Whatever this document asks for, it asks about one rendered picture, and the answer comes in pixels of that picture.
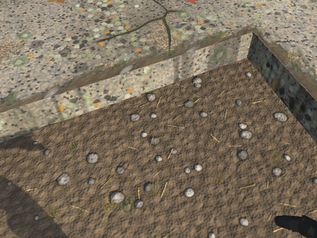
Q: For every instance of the robot right hand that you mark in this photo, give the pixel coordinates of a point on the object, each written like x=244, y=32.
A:
x=305, y=225

